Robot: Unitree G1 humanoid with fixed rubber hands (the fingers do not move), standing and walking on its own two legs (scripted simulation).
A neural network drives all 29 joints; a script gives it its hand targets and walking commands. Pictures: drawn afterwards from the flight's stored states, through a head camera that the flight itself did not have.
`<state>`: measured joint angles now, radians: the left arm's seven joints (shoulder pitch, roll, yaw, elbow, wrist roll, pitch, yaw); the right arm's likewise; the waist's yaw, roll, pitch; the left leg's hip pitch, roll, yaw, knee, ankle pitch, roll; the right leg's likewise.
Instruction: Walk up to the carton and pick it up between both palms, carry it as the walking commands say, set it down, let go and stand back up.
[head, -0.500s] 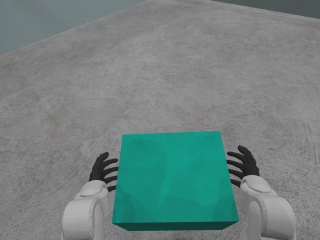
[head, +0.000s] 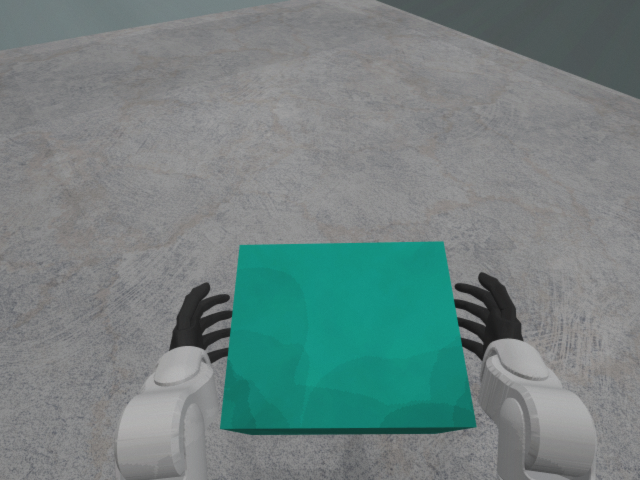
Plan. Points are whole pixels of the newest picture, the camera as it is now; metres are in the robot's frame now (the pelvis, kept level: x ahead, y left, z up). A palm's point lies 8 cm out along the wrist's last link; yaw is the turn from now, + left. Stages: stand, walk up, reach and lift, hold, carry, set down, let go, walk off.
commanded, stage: carry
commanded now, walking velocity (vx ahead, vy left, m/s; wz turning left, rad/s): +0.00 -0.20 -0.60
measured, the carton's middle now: (342, 343) +0.31 +0.01 +0.02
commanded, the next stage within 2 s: none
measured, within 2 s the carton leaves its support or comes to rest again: neither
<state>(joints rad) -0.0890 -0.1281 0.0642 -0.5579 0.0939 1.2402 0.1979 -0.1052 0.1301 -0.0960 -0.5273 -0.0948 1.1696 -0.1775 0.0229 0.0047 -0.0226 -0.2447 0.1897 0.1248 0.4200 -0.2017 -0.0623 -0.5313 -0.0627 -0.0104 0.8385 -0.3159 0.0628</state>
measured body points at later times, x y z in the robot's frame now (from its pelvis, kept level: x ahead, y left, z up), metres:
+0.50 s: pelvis -0.05 -0.17 -0.02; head -0.04 -0.14 +0.43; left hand +0.23 -0.05 +0.05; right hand +0.19 -0.37 +0.09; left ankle -0.04 -0.10 -0.75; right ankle +0.03 -0.22 -0.75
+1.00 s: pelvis -0.11 -0.28 -0.01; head -0.13 -0.30 +0.44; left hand +0.18 -0.22 +0.07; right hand +0.07 -0.53 +0.07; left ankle -0.05 -0.14 -0.71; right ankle -0.09 -0.40 -0.75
